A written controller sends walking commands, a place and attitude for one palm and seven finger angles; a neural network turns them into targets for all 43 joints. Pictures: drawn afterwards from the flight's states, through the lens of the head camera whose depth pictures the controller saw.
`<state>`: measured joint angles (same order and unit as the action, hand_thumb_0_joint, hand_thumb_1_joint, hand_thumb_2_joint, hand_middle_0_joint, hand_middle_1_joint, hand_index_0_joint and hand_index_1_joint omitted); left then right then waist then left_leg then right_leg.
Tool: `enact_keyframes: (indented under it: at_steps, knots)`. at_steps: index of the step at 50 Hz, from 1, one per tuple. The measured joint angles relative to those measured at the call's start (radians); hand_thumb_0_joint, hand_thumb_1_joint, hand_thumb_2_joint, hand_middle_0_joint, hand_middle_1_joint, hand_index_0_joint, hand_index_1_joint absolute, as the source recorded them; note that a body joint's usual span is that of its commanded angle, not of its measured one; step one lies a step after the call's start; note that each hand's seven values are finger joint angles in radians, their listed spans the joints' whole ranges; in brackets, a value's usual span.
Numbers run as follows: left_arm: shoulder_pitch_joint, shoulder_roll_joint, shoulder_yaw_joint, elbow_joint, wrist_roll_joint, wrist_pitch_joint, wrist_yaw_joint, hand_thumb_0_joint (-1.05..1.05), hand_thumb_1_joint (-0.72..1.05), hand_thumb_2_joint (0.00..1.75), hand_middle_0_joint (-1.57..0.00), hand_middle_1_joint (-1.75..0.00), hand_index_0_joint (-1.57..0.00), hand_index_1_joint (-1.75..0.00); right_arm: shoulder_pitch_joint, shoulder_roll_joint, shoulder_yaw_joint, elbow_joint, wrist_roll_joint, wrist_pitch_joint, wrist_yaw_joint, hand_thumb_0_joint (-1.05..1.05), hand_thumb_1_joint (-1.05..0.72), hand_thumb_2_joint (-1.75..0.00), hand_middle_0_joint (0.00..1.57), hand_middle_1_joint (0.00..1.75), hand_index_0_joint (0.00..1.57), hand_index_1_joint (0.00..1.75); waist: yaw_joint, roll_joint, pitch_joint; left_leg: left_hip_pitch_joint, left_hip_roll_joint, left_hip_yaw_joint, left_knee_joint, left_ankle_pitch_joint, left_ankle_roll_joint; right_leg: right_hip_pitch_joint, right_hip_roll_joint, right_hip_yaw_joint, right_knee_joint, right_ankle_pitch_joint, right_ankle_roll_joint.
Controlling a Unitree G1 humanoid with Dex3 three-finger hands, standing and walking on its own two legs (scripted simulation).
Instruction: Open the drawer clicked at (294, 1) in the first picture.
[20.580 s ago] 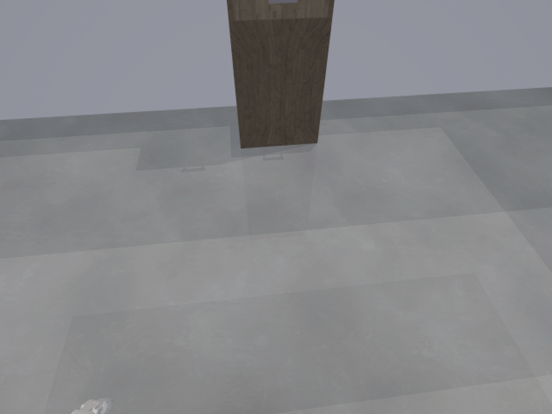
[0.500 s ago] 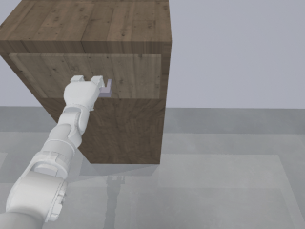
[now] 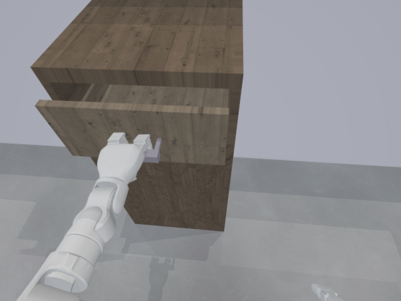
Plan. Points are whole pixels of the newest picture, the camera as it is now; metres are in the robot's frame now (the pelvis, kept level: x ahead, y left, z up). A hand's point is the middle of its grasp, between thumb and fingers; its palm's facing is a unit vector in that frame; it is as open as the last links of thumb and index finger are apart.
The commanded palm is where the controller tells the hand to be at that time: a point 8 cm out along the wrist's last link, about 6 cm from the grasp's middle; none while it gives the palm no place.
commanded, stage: pull the drawer open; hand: left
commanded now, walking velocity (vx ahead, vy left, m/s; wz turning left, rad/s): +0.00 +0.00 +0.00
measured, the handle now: (135, 147) +0.43 +0.17 +0.04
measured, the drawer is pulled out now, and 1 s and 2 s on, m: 0.07 0.20 0.30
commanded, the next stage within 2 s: none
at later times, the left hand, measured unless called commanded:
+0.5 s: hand (123, 197) +0.32 +0.18 +0.02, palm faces -0.02 -0.09 -1.00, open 5.5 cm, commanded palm +0.29 +0.18 +0.07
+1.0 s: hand (114, 227) +0.26 +0.18 +0.02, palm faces +0.01 -0.11 -0.99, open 5.6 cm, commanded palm +0.23 +0.19 +0.07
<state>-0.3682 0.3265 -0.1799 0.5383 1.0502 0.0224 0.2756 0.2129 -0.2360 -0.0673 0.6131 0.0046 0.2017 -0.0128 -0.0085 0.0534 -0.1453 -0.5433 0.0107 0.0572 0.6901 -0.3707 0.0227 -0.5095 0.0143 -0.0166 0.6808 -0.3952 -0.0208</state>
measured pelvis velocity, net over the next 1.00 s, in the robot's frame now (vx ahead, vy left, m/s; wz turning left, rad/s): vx -0.01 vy -0.01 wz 0.00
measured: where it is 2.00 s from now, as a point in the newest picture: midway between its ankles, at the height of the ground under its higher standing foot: outside the picture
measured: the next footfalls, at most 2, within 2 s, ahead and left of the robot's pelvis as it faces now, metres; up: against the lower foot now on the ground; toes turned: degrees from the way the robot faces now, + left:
none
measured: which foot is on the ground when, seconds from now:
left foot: down 0.00-1.00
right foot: down 0.00-1.00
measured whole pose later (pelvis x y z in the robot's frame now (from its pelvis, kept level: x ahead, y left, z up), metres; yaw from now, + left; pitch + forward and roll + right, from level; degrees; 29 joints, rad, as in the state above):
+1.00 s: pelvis -0.01 -0.01 +0.00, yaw +0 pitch +9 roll +1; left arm 0.12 0.34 -0.15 0.07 1.04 0.01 0.29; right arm 0.13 -0.23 -0.03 0.59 -0.02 0.14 0.00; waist 0.04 0.06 -0.11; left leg -0.48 0.01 0.05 0.70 -0.37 0.00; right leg -0.46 0.01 -0.02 0.72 -0.41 -0.04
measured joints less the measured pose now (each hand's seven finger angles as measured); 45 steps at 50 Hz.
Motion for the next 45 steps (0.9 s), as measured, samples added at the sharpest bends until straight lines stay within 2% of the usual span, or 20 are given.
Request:
enact_keyframes:
  at_steps: [11, 25, 45]
  knots:
    - [0.078, -0.004, -0.026, -0.084, 0.004, 0.018, -0.004, 0.01, 0.73, 0.84, -0.29, -1.35, -0.42, -1.35, -0.026, 0.007, 0.012, 0.003, -0.006, -0.007, -0.002, 0.01, -0.91, -0.9, 0.2, 0.3, 0.2, 0.3, 0.024, 0.004, 0.013, 0.018, -0.004, -0.016, 0.009, 0.002, -0.007, 0.02, -0.004, -0.016, 0.018, -0.01, -0.008]
    - [0.224, 0.012, 0.021, -0.211, -0.013, -0.011, -0.012, 0.02, 0.72, 0.83, -0.28, -1.35, -0.42, -1.35, -0.02, 0.005, 0.02, 0.002, -0.013, -0.023, -0.003, 0.01, -0.91, -0.9, 0.2, 0.3, 0.2, 0.3, 0.023, 0.006, 0.023, 0.044, 0.001, -0.007, -0.002, 0.009, -0.015, 0.034, 0.002, -0.007, 0.024, -0.007, -0.016]
    - [0.43, 0.014, 0.032, -0.402, -0.014, -0.011, 0.008, 0.03, 0.71, 0.83, -0.28, -1.35, -0.42, -1.35, -0.071, 0.008, 0.03, -0.017, -0.021, -0.057, 0.003, 0.01, -0.91, -0.9, 0.2, 0.3, 0.2, 0.3, 0.041, 0.007, 0.032, 0.065, 0.002, 0.0, -0.002, 0.009, -0.018, 0.048, 0.002, 0.001, 0.034, -0.01, -0.018]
